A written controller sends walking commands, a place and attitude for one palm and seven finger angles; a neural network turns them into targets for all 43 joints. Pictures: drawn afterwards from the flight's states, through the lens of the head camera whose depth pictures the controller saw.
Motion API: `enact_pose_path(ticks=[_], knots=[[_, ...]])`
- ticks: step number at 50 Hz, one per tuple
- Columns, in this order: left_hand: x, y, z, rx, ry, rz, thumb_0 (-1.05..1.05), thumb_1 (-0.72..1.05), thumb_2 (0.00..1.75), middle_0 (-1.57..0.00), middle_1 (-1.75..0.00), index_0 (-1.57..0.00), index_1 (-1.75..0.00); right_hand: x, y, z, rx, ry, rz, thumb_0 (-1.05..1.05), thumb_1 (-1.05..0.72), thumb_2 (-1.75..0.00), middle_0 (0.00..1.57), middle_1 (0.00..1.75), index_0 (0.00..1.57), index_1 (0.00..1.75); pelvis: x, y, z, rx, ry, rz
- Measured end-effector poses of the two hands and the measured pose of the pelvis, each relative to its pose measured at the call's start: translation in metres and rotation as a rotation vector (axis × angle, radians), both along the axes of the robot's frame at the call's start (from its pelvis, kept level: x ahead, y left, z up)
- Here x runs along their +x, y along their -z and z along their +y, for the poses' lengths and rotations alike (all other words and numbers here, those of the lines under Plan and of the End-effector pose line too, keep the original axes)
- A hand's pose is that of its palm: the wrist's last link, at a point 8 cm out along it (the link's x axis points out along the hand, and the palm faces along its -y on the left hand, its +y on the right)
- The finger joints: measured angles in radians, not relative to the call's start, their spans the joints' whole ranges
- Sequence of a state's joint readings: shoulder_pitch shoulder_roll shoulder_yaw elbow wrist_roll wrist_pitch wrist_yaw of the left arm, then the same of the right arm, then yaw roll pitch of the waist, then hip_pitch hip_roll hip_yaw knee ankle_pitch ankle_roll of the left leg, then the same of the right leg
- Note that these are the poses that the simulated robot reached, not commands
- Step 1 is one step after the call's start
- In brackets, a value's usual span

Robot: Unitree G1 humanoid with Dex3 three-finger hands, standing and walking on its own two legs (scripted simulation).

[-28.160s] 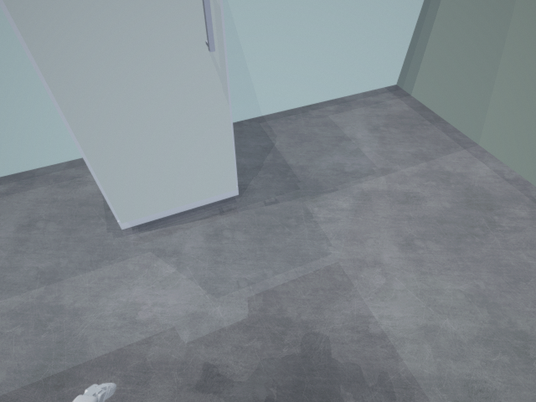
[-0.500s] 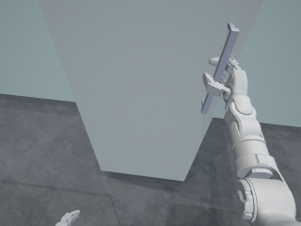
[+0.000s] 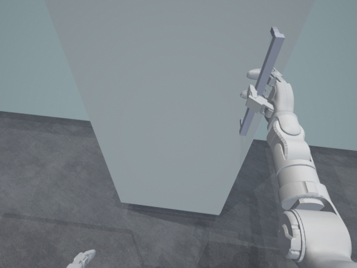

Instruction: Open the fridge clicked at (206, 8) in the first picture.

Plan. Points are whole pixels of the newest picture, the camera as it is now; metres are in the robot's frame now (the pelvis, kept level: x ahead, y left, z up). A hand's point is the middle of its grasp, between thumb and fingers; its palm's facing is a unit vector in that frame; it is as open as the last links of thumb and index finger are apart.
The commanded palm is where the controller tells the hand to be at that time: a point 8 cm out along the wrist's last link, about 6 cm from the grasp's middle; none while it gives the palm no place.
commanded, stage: grip the handle and tug to test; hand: right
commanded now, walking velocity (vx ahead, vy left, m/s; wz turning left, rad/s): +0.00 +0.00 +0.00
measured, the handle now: (256, 89) +0.50 -0.14 +0.17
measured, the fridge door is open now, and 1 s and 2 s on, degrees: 0 3 30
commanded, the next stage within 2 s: pull the door a little, standing still in 0.30 s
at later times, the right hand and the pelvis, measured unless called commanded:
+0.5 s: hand (250, 99) +0.44 -0.11 +0.18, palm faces +0.02 +1.00 +0.03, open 5.3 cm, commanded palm +0.40 -0.16 +0.17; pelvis +0.02 +0.00 +0.00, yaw +1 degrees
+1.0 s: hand (250, 110) +0.41 -0.11 +0.18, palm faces -0.02 +1.00 +0.01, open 6.1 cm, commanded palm +0.39 -0.15 +0.17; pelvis +0.07 +0.00 +0.01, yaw +4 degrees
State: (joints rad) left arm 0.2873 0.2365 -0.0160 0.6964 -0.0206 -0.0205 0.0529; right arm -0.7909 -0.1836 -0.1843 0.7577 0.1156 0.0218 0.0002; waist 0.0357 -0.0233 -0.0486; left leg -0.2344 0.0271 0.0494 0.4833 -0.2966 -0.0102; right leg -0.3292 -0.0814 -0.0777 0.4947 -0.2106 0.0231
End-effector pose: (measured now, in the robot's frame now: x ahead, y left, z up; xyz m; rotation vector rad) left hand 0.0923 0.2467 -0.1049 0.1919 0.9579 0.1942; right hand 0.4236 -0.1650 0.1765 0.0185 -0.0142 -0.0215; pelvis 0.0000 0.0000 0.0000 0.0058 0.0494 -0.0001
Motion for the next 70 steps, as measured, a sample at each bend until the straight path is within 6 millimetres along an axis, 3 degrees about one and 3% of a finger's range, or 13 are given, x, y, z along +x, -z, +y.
enact_pose_path(ticks=[15,31,42,47,52,58,63,70], knots=[[0.003,-0.002,0.0,-0.011,-0.02,-0.005,0.01,0.91,0.9,-0.2,-0.3,-0.2,-0.3,-0.001,0.001,0.001,0.007,0.0,-0.007,0.0,-0.77,-0.81,0.39,1.4,0.39,1.36,0.008,-0.001,-0.001,-0.003,-0.017,-0.004],[0.051,-0.011,-0.003,-0.01,0.029,-0.056,0.01,0.91,0.9,-0.2,-0.3,-0.2,-0.3,-0.003,0.0,0.002,0.008,0.013,0.008,0.0,-0.77,-0.81,0.37,1.4,0.39,1.37,0.024,-0.003,0.001,-0.006,-0.008,-0.006],[0.082,-0.02,-0.008,-0.048,0.031,-0.117,0.01,0.91,0.9,-0.2,-0.3,-0.2,-0.3,-0.011,0.001,0.004,-0.001,-0.004,-0.007,0.01,-0.81,-0.81,0.25,1.35,0.27,1.29,0.045,-0.005,0.003,-0.013,-0.032,-0.015],[0.103,-0.026,-0.008,-0.059,0.035,-0.133,0.01,0.91,0.9,-0.2,-0.3,-0.2,-0.3,-0.022,0.001,0.004,-0.007,-0.022,-0.018,0.01,-0.81,-0.81,0.24,1.34,0.24,1.27,0.061,-0.007,0.003,-0.014,-0.051,-0.009],[0.133,-0.036,-0.01,-0.063,0.05,-0.167,0.01,0.91,0.9,-0.2,-0.3,-0.2,-0.3,-0.048,0.001,0.007,-0.046,-0.049,-0.049,0.01,-0.78,-0.81,0.25,1.33,0.23,1.26,0.08,-0.01,0.003,-0.012,-0.079,-0.001],[0.166,-0.04,-0.013,-0.001,0.091,-0.167,0.01,0.91,0.9,-0.2,-0.3,-0.2,-0.3,-0.06,0.002,0.006,-0.192,-0.073,-0.174,0.0,-0.69,-0.79,0.36,1.36,0.31,1.32,0.082,-0.009,0.004,-0.017,-0.078,0.015],[0.173,-0.037,-0.017,-0.055,0.107,-0.21,0.01,0.91,0.9,-0.2,-0.3,-0.2,-0.3,-0.07,0.0,0.009,-0.245,-0.027,-0.175,-0.02,-0.67,-0.78,0.41,1.38,0.31,1.37,0.079,-0.01,0.011,-0.027,-0.078,-0.011],[0.165,-0.007,-0.013,-0.117,0.12,-0.17,0.01,0.91,0.9,-0.2,-0.3,-0.2,-0.3,-0.089,0.0,0.018,-0.306,0.064,-0.174,-0.05,-0.66,-0.79,0.45,1.39,0.29,1.39,0.075,-0.002,0.031,-0.036,-0.015,-0.015]])
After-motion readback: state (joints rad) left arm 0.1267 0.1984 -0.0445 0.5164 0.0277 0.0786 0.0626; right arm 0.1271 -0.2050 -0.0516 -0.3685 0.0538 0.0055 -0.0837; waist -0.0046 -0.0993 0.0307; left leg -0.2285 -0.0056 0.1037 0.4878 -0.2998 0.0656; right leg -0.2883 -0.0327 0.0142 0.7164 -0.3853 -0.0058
